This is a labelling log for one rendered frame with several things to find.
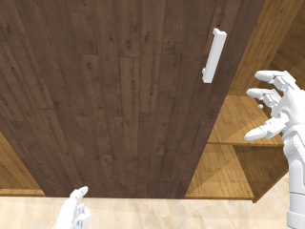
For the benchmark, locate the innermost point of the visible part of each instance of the robot right hand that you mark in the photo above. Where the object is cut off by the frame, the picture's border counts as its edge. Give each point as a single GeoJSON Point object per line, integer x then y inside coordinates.
{"type": "Point", "coordinates": [292, 104]}

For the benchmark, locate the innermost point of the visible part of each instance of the right robot forearm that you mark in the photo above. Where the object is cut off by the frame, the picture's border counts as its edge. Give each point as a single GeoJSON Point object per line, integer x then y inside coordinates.
{"type": "Point", "coordinates": [294, 150]}

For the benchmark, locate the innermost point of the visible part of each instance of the wardrobe door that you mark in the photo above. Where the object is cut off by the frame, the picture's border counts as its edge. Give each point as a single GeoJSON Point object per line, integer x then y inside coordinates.
{"type": "Point", "coordinates": [109, 94]}
{"type": "Point", "coordinates": [13, 173]}

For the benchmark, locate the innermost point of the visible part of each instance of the handle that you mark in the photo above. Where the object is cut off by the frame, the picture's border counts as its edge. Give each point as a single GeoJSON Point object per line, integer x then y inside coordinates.
{"type": "Point", "coordinates": [216, 49]}

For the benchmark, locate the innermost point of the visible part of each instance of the robot left hand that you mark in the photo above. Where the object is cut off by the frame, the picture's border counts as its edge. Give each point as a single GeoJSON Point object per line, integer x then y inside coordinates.
{"type": "Point", "coordinates": [71, 211]}

